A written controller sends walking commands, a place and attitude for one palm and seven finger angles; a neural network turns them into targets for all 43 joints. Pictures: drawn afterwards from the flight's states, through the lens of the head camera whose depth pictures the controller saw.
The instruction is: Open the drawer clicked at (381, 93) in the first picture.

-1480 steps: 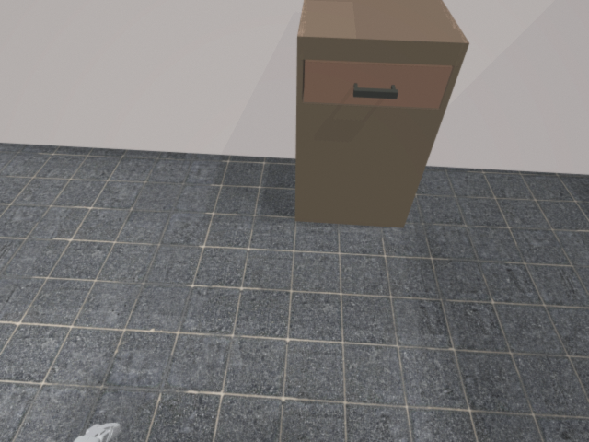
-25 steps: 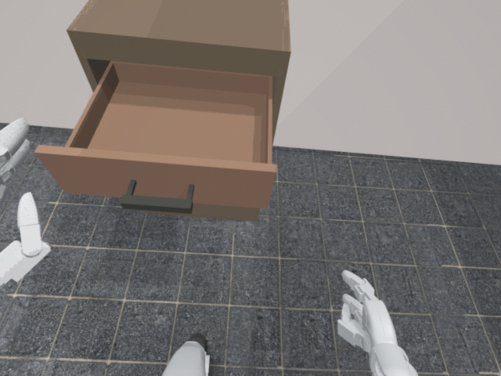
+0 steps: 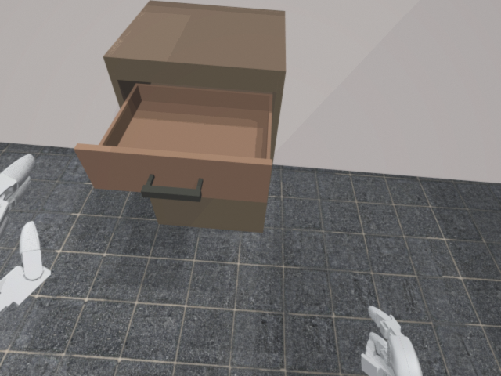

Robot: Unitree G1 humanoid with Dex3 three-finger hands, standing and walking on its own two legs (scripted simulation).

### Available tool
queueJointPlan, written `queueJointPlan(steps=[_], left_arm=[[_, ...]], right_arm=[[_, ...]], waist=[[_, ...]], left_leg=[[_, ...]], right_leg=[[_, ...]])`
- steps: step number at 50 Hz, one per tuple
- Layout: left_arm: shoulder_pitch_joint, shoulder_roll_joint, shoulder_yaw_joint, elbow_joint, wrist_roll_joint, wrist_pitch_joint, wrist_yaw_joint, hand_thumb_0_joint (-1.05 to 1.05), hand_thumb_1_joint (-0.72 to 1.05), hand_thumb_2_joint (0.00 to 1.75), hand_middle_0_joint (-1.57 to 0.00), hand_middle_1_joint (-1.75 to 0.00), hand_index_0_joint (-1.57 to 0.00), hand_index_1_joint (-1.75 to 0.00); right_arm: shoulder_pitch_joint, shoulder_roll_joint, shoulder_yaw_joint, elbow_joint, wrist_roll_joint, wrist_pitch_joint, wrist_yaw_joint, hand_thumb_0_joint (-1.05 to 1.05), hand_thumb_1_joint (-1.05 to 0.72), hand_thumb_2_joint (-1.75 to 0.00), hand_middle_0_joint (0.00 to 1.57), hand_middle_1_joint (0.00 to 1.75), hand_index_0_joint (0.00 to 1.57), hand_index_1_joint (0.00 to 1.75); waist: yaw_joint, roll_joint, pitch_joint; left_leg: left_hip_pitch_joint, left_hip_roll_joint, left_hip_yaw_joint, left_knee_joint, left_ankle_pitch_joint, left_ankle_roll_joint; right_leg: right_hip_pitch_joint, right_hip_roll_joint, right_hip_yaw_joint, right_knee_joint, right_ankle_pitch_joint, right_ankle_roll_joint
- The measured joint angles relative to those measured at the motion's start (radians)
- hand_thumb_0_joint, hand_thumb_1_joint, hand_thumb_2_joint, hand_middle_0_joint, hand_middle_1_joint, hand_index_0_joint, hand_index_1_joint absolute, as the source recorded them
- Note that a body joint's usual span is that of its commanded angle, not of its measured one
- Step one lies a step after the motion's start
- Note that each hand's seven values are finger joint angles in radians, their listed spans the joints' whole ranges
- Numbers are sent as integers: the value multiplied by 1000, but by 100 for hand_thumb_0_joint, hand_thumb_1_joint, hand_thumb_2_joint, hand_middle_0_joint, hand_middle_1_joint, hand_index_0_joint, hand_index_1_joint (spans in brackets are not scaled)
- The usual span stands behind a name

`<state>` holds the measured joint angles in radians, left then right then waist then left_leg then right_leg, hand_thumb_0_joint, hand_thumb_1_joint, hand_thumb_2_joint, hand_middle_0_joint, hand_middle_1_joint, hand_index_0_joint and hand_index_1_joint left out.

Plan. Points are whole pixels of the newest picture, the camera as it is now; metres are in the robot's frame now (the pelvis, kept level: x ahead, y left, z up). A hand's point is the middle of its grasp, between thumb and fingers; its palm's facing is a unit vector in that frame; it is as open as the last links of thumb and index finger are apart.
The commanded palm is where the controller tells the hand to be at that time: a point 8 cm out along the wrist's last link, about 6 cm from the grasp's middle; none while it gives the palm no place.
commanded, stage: stop stepping back and stand still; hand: left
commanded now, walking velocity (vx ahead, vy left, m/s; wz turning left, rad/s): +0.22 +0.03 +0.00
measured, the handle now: (173, 186) +0.54 +0.20 -0.08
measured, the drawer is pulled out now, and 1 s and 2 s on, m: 0.30 0.30 0.30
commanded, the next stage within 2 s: let the arm hang, fingers relaxed in 0.24 s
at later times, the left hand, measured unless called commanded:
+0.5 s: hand (117, 335) +0.20 +0.22 -0.06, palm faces +0.09 -0.93 -0.35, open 7.4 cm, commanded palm none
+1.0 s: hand out of the picture -0.02 +0.20 -0.16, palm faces +0.05 -0.97 -0.24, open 7.3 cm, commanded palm none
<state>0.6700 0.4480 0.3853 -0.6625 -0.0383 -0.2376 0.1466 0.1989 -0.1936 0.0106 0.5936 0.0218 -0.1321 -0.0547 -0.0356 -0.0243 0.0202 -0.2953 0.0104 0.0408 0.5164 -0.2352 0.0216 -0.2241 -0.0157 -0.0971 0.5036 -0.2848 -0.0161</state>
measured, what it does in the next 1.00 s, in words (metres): stands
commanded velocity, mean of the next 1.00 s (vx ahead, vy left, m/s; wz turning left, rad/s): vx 0.03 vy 0.00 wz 0.00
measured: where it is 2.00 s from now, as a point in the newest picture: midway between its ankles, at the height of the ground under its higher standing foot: outside the picture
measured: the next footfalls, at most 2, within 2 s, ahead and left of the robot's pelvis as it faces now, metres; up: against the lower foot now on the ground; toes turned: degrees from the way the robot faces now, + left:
none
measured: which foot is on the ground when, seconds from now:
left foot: down 0.00-1.00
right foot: down 0.00-1.00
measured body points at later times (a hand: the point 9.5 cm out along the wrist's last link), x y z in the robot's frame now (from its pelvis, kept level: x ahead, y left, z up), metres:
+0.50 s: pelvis +0.01 +0.00 -0.01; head +0.01 -0.01 +0.44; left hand +0.19 +0.27 -0.04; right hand +0.12 -0.24 -0.14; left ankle +0.03 +0.11 -0.74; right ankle -0.01 -0.10 -0.74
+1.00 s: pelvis +0.02 +0.01 +0.01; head +0.04 +0.00 +0.46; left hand -0.02 +0.25 -0.14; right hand +0.03 -0.22 -0.16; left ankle +0.03 +0.11 -0.74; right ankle -0.01 -0.10 -0.74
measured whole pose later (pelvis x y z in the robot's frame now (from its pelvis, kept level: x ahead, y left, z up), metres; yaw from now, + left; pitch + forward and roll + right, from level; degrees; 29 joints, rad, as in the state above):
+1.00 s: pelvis +0.02 +0.01 +0.01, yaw +1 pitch -2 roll +0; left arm 0.34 0.18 0.01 1.11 0.00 0.01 0.02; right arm 0.27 -0.17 0.01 1.08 -0.01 0.02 -0.04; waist 0.00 0.03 0.07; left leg -0.18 -0.01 0.04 0.42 -0.21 0.03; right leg -0.10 -0.01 -0.07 0.40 -0.27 -0.02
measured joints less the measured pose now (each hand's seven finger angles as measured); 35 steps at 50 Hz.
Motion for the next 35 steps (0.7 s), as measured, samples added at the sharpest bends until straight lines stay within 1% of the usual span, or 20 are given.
queueJointPlan(steps=[2, 5, 7, 9, 10, 11, 13, 14, 15, 17, 18, 19, 20, 23, 25, 27, 30, 31, 32, 35], left_arm=[[7, 1, 22, 5, -8, -12, 2, 2, 89, 89, -21, -30, -22, -30], [-2, -31, 25, 40, -16, -7, 5, 1, 89, 89, -21, -30, -22, -30], [-23, -63, 6, 76, -16, 8, 8, 1, 89, 89, -21, -30, -22, -30], [-45, -95, -21, 111, -12, 27, 12, 1, 89, 89, -21, -30, -21, -30], [-53, -108, -33, 125, -9, 38, 13, 1, 89, 89, -21, -30, -21, -30], [-59, -116, -42, 135, -5, 48, 15, 1, 89, 89, -20, -30, -21, -30], [-69, -117, -54, 145, 7, 66, 16, 2, 89, 89, -20, -30, -21, -30], [-74, -112, -57, 145, 13, 71, 15, 2, 89, 89, -20, -30, -21, -30], [-75, -103, -57, 138, 16, 74, 14, 2, 89, 89, -20, -30, -21, -30], [-71, -84, -51, 111, 15, 72, 12, 2, 89, 89, -20, -30, -21, -30], [-94, -74, -68, 151, 35, 50, -6, 2, 89, 89, -20, -30, -21, -30], [-140, -69, -103, 237, 53, 51, -35, 1, 89, 89, -20, -30, -21, -30], [-191, -75, -145, 346, 62, 79, -62, 1, 90, 89, -20, -30, -21, -30], [-315, -140, -247, 731, 69, 198, -114, 1, 90, 89, -20, -30, -20, -30], [-355, -186, -293, 964, 71, 261, -127, 1, 90, 89, -19, -30, -20, -30], [-368, -223, -329, 1148, 68, 299, -133, 1, 91, 89, -19, -30, -20, -30], [-361, -274, -371, 1347, 59, 317, -139, 1, 91, 89, -19, -30, -20, -30], [-359, -288, -369, 1394, 49, 313, -133, 1, 92, 89, -20, -30, -20, -30], [-363, -288, -348, 1424, 41, 301, -119, -1, 96, 89, -20, -30, -21, -30], [-368, -256, -345, 1512, 43, 279, -124, -2, 100, 89, -20, -30, -21, -30]], right_arm=[[2, 10, 9, -4, 1, 12, 0, 1, -91, -90, 20, 30, 20, 30], [8, 11, 14, -4, 1, 30, -3, 1, -90, -90, 20, 30, 20, 30], [14, 5, 15, 9, 0, 36, -7, 1, -90, -90, 20, 30, 20, 30], [25, 0, 16, 20, -4, 40, -12, 1, -90, -90, 20, 30, 20, 30], [32, -2, 16, 22, -6, 40, -16, 1, -90, -90, 20, 30, 20, 30], [37, -1, 17, 25, -7, 39, -19, 1, -90, -90, 20, 30, 20, 30], [46, 6, 19, 26, -8, 36, -25, 1, -90, -90, 20, 30, 20, 30], [51, 11, 21, 25, -9, 32, -25, 1, -90, -90, 20, 30, 20, 30], [54, 15, 24, 23, -10, 26, -25, 1, -90, -90, 20, 30, 20, 30], [51, 18, 30, 25, -12, 14, -20, 1, -90, -90, 20, 30, 20, 30], [49, 13, 19, 47, -17, -4, -2, 1, -90, -90, 20, 30, 20, 30], [45, 2, 3, 75, -19, -3, 18, 1, -90, -90, 20, 30, 20, 30], [39, -11, -8, 104, -22, 14, 33, 1, -90, -90, 20, 30, 20, 30], [24, -37, -21, 181, -32, 81, 51, 1, -91, -90, 20, 30, 20, 30], [29, -34, -19, 210, -39, 114, 55, 1, -91, -90, 20, 30, 20, 30], [40, -19, -13, 233, -44, 136, 55, 1, -91, -90, 20, 30, 20, 30], [59, 4, 0, 267, -46, 146, 48, 1, -91, -90, 20, 30, 20, 30], [65, 11, 3, 279, -45, 148, 45, 1, -91, -90, 20, 30, 20, 30], [72, 19, 6, 293, -44, 149, 41, 1, -91, -90, 20, 30, 20, 30], [82, 32, 11, 341, -41, 154, 34, 1, -91, -90, 20, 30, 20, 30]], waist=[[10, 14, -18], [28, 27, -35], [34, 29, -33], [37, 22, -30], [36, 20, -29], [34, 14, -29], [25, 0, -32], [20, -6, -32], [17, -13, -29], [10, -10, -11], [10, 4, -14], [17, 21, -24], [21, 39, -35], [12, 70, -57], [0, 61, -53], [-8, 30, -34], [-5, -12, 5], [-1, -21, 19], [8, -29, 33], [34, -33, 64]], left_leg=[[-25, 7, -5, 30, -54, 3], [-53, 6, -6, 79, -143, 9], [-45, 4, -2, 79, -124, 13], [-23, -1, 6, 52, -49, 12], [-13, -3, 9, 40, -6, 12], [-9, -5, 12, 37, 10, 11], [-8, -14, 14, 35, -4, 11], [-9, -17, 12, 32, -9, 10], [-12, -20, 11, 30, -10, 8], [-14, -11, 2, 33, -10, -1], [-34, -5, -7, 52, -15, -2], [-53, -1, -13, 73, -22, -5], [-67, -1, -19, 92, -36, -9], [-84, -11, -26, 145, -71, -6], [-66, -18, -24, 158, -88, -4], [-36, -24, -19, 150, -93, -3], [2, -19, -16, 115, -83, -3], [9, -15, -19, 100, -76, -3], [13, -12, -24, 85, -66, -4], [25, -6, -30, 35, -35, -7]], right_leg=[[-11, 10, -1, -8, 4, -9], [-29, 14, 8, 1, 13, -18], [-28, 10, 11, 17, 7, -11], [-22, 2, 16, 38, -7, -3], [-22, 1, 20, 51, -19, 0], [-27, 0, 27, 71, -44, 3], [-43, -1, 40, 117, -104, 8], [-43, 1, 41, 119, -115, 8], [-36, 2, 41, 99, -104, 7], [-22, 14, 33, 57, -21, -6], [-27, 21, 23, 52, -17, -12], [-38, 23, 15, 61, -27, -16], [-49, 23, 9, 78, -42, -18], [-61, 12, 1, 135, -92, -14], [-47, 3, 3, 157, -115, -13], [-24, -2, 8, 160, -125, -10], [13, 4, 12, 121, -109, -8], [24, 9, 10, 99, -98, -10], [33, 14, 5, 74, -84, -12], [55, 24, -1, 5, -44, -16]])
